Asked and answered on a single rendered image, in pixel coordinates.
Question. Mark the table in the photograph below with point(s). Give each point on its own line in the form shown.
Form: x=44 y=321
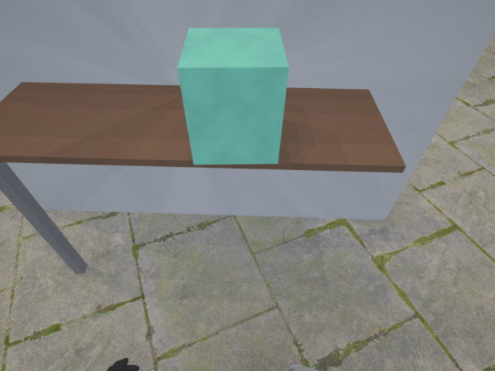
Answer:
x=145 y=125

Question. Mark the carton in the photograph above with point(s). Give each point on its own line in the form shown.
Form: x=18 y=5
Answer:
x=233 y=83

